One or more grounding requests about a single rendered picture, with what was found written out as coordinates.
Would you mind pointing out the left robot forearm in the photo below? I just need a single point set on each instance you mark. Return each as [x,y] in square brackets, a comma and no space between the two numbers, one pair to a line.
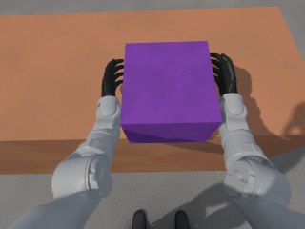
[104,136]

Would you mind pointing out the robot right foot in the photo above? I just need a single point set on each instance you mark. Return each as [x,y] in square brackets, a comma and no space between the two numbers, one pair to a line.
[181,220]

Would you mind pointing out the robot left foot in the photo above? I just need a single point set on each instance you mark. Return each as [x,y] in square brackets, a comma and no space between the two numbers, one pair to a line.
[139,220]

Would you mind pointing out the carton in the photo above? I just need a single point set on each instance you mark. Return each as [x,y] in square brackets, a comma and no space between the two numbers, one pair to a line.
[169,93]

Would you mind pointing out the pedestal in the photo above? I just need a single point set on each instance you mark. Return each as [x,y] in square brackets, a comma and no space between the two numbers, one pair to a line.
[52,67]

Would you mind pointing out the right robot forearm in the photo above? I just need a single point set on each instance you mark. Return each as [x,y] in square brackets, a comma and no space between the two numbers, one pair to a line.
[235,135]

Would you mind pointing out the robot left upper arm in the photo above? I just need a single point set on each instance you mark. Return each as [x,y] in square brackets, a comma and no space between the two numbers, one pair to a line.
[78,185]

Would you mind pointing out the right robot hand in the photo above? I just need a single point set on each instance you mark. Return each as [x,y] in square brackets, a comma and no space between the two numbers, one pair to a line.
[226,79]

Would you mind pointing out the robot foot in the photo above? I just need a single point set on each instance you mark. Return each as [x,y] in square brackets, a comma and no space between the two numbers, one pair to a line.
[181,220]
[139,220]

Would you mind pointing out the robot right upper arm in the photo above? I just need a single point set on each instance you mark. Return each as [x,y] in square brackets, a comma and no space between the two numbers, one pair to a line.
[262,195]

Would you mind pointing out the left robot hand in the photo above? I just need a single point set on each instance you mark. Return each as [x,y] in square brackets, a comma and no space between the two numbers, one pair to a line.
[109,85]

